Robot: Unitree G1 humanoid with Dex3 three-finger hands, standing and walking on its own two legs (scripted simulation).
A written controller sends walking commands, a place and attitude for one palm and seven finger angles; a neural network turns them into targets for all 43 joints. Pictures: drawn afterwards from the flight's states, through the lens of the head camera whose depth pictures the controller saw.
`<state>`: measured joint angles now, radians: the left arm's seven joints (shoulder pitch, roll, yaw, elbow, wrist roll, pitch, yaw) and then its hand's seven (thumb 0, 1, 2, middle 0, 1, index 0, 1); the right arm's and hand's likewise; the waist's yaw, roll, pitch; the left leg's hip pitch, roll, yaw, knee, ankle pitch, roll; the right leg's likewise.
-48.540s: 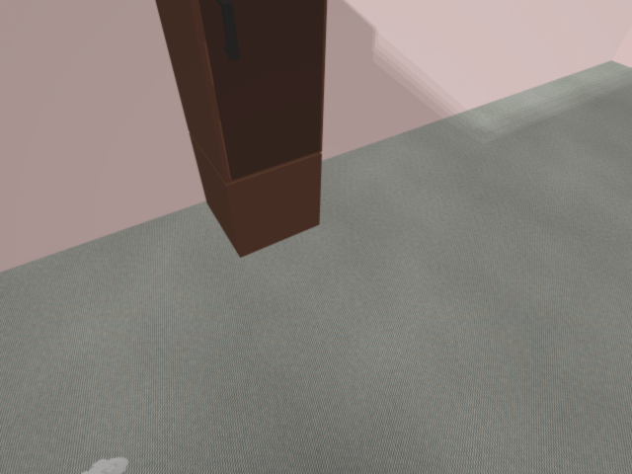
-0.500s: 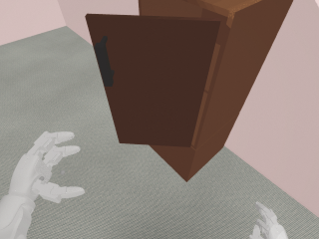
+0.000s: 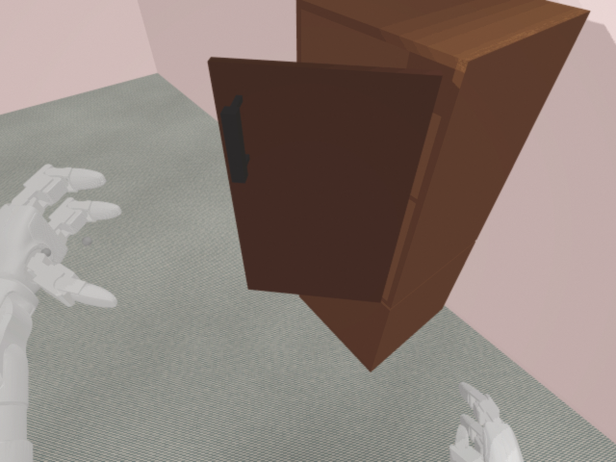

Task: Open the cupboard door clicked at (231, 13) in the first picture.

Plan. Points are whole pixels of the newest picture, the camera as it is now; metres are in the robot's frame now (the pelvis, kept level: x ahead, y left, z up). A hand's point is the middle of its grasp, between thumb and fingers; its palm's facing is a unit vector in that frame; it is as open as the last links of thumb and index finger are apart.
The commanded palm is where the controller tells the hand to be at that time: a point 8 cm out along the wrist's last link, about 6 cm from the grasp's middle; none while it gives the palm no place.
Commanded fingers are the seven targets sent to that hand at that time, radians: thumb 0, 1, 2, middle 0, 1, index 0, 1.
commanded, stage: raise the hand with hooked fingers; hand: left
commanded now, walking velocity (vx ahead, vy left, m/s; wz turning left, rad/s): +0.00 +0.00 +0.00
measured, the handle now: (238, 139) +0.56 +0.18 +0.14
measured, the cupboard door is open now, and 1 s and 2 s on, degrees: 44 44 44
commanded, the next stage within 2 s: move the hooked fingers beside the handle in 0.50 s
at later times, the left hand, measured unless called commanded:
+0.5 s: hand (123, 246) +0.30 +0.25 +0.15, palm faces +0.05 -1.00 -0.07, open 14.0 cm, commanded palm +0.27 +0.30 +0.16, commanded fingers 0.00 -0.50 0.30 -0.30 -1.20 -0.30 -1.20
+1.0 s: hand (156, 203) +0.37 +0.24 +0.16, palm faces +0.01 -1.00 -0.03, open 14.0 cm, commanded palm +0.34 +0.29 +0.15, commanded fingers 0.00 -0.50 0.30 -0.30 -1.20 -0.30 -1.20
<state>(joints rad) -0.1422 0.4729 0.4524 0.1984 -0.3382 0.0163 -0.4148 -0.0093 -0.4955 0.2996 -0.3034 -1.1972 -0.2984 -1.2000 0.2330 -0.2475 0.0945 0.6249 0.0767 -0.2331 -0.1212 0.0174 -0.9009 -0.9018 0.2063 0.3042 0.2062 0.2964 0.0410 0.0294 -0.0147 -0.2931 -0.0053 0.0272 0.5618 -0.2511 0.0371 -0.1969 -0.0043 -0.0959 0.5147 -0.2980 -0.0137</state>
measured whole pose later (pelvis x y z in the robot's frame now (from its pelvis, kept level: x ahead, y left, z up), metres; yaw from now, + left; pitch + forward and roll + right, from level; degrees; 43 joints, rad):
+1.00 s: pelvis +0.01 -0.02 +0.00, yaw -1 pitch +2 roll +0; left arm -0.37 0.50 0.44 0.53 -0.30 -0.01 -0.45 -0.01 -0.50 0.30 -0.30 -1.20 -0.30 -1.20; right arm 0.26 -0.29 0.05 0.64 0.09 -0.20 -0.12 0.02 -0.90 -0.90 0.20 0.30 0.20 0.30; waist -0.01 0.04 -0.02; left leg -0.32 0.02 0.03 0.56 -0.26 0.01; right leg -0.25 0.02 -0.08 0.54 -0.32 -0.04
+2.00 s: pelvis +0.01 +0.00 -0.01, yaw -2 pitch +8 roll -1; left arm -0.83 0.61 0.42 1.09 -0.16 -0.16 -0.37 -0.01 -0.50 0.30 -0.30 -1.20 -0.30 -1.20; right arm 0.39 -0.31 0.04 0.68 0.05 -0.05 -0.08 0.01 -0.90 -0.90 0.21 0.30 0.20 0.30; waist -0.11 0.01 -0.04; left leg -0.48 0.02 0.06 0.61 -0.28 0.03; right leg -0.40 0.01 -0.06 0.57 -0.32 -0.02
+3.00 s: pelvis +0.02 +0.00 -0.01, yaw -3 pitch +12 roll -2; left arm -0.93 0.66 0.44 1.18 -0.14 -0.18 -0.40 -0.01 -0.50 0.30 -0.30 -1.20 -0.30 -1.20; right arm 0.37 -0.30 0.05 0.63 0.05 0.03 -0.07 0.01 -0.90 -0.90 0.21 0.30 0.21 0.30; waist -0.13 0.01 -0.07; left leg -0.57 0.03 0.05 0.68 -0.32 0.04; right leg -0.48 0.02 -0.06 0.61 -0.34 -0.01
